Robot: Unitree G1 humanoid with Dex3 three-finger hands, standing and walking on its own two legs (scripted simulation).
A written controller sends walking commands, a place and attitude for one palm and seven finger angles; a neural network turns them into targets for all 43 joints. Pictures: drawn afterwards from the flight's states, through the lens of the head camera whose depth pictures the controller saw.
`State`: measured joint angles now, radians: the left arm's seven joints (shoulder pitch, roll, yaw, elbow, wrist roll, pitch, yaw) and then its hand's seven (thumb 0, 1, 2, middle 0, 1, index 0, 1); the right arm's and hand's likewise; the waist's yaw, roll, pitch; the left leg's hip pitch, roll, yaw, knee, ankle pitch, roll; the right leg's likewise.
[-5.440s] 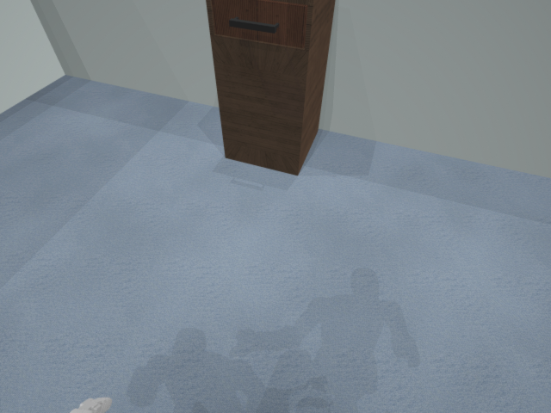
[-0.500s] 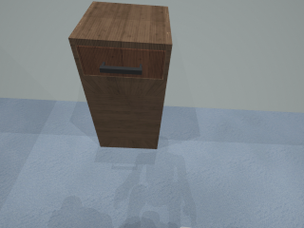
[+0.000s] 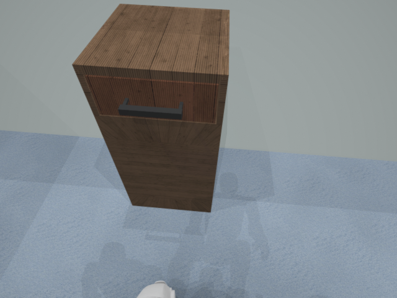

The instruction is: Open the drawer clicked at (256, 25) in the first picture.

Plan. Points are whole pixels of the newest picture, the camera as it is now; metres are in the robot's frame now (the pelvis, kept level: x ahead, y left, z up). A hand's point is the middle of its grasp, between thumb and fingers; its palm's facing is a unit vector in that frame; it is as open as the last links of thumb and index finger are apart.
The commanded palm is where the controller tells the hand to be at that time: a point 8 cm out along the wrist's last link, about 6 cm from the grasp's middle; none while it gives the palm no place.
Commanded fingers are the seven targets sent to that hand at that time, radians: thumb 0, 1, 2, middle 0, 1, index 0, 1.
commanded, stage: take the last steps up to it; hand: left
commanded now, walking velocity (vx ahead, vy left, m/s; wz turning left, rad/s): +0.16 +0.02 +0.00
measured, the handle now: (152, 107) +0.62 +0.19 -0.01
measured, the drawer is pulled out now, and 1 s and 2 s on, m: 0.00 0.00 0.00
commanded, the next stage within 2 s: come to a stop and stand still in 0.02 s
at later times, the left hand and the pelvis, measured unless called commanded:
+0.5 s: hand (129, 275) +0.19 +0.18 -0.17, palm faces +0.00 -0.96 -0.29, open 7.4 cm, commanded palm none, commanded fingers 0.00 0.90 0.90 -0.20 -0.30 -0.20 -0.30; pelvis +0.10 -0.02 -0.01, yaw -2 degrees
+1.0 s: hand out of the picture +0.07 +0.20 -0.18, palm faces +0.08 -0.97 -0.22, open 7.4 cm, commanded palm none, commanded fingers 0.00 0.90 0.90 -0.20 -0.30 -0.20 -0.30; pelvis +0.05 +0.01 +0.00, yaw +1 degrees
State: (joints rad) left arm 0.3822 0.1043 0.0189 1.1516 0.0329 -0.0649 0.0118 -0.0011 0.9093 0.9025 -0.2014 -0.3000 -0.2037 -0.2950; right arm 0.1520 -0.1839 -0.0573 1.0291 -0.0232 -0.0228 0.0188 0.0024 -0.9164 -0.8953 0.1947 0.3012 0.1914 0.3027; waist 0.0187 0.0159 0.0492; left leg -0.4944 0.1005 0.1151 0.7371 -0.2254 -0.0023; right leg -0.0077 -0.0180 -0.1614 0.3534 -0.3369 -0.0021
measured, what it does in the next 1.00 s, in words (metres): steps on the spot: left foot, then right foot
